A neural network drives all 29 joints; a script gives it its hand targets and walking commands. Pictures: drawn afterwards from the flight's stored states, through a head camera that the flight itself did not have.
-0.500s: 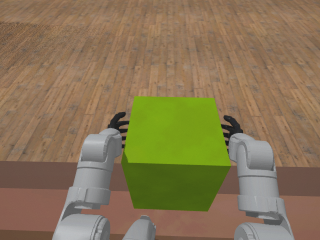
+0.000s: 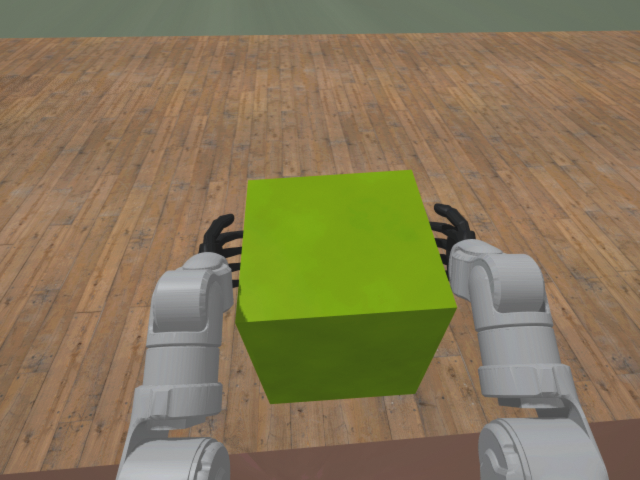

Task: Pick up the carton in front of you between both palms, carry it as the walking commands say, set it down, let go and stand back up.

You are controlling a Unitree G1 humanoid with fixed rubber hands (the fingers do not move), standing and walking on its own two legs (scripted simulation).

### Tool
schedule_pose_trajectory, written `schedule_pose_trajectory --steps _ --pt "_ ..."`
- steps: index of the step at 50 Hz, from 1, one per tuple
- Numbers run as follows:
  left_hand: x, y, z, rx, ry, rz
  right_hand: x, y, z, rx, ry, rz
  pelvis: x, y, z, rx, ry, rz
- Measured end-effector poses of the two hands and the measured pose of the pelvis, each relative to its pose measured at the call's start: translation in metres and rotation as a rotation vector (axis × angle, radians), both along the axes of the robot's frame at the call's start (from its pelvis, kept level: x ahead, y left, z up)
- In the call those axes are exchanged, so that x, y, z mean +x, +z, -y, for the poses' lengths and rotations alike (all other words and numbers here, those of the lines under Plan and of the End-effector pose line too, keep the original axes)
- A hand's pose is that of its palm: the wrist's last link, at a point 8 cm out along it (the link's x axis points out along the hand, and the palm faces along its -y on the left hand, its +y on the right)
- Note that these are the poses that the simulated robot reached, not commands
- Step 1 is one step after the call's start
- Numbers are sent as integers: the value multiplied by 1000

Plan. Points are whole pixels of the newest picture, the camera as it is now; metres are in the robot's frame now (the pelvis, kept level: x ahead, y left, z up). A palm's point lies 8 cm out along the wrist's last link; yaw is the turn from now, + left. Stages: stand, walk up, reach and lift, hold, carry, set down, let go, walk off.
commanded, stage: carry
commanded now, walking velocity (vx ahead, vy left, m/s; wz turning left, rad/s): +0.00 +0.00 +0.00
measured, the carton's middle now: (336, 293) +0.36 -0.01 +0.06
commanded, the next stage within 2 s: none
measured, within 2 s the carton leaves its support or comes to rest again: neither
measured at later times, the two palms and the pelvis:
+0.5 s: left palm (262, 195) +0.75 +0.15 -0.08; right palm (391, 208) +0.72 -0.15 -0.09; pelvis +0.38 +0.03 -0.17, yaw +0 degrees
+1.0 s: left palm (267, 176) +1.06 +0.17 -0.23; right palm (359, 172) +1.08 -0.12 -0.23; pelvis +0.71 +0.00 -0.29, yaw +0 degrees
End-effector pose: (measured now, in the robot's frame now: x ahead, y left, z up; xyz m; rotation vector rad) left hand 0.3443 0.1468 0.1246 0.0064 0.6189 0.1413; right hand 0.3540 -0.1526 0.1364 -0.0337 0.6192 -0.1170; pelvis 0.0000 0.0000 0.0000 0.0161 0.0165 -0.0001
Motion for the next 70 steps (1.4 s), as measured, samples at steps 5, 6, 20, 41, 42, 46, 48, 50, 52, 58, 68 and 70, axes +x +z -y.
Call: schedule_pose_trajectory --steps 5,6,20,41,42,46,48,50,52,58,68,70 --pt "57 -54 -25 3 69 -87 82 -53 -28 -7 76 -86 72 -36 12 -39 -3 -14" --pt "68 -64 -29 0 77 -118 95 -65 -31 -3 79 -117 85 -38 13 -40 -1 -16" --pt "331 -151 -22 24 -42 -39 309 -173 -22 19 -32 -38 315 -149 -22 -1 12 -7" --pt "661 -298 11 26 -30 -42 650 -308 12 24 -36 -43 638 -285 -1 -8 -13 -54" --pt "669 -310 7 24 -17 -75 662 -319 8 22 -22 -75 647 -287 2 -13 -12 -63" --pt "687 -346 -12 -6 53 -180 699 -354 -12 35 18 -180 680 -287 8 -14 0 -80" --pt "697 -355 -20 -10 82 -195 715 -365 -21 50 28 -197 697 -285 7 -13 3 -84" --pt "711 -358 -27 -20 100 -188 730 -371 -28 60 29 -191 713 -285 4 -14 3 -86" --pt "728 -358 -33 -35 105 -163 744 -371 -33 60 22 -167 731 -287 -1 -17 3 -85" --pt "787 -343 -37 -62 47 -78 783 -350 -36 25 -23 -78 780 -290 -15 -4 5 -73" --pt "838 -280 -8 5 -44 -25 811 -302 -8 39 -71 -23 817 -281 -20 -18 -13 -63" --pt "840 -276 -5 11 -49 -35 813 -296 -4 36 -71 -34 821 -282 -18 -18 -15 -59"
